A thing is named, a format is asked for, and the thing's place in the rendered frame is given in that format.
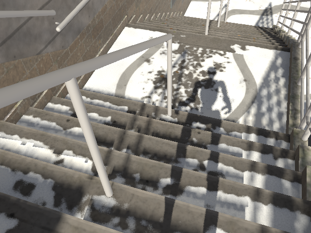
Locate stairs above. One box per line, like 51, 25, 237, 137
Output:
0, 89, 311, 233
135, 16, 288, 48

